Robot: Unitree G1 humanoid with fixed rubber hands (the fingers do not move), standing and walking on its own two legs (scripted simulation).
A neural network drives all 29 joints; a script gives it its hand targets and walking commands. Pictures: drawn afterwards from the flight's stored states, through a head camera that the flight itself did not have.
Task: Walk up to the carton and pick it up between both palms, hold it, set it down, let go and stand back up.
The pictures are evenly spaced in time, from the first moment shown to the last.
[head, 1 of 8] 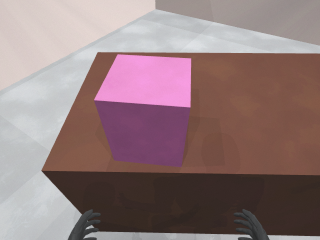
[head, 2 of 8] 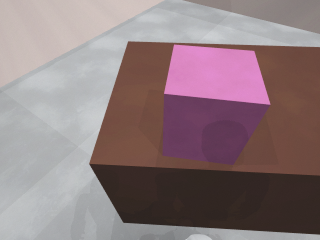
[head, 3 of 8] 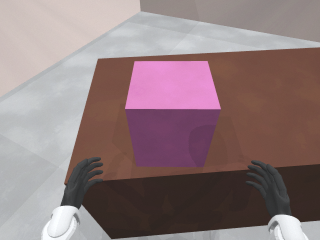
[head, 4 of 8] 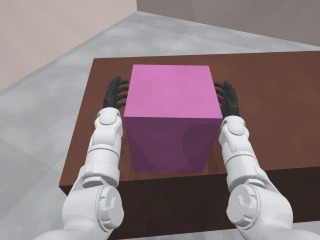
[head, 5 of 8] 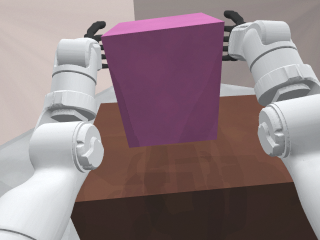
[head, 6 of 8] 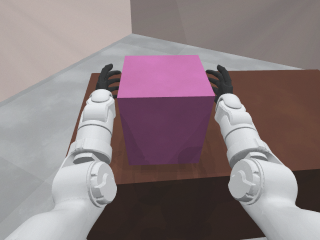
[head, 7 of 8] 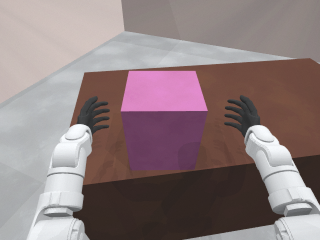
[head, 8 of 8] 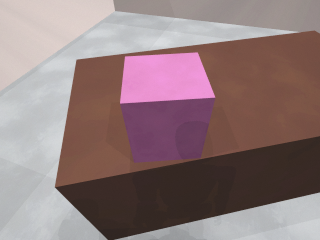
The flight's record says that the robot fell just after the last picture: no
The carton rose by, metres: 0.30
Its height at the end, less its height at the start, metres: +0.00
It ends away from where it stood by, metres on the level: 0.03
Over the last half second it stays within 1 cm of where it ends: yes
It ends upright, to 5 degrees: yes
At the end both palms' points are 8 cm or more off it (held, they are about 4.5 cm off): yes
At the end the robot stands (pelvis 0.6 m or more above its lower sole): yes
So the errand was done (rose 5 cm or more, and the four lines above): yes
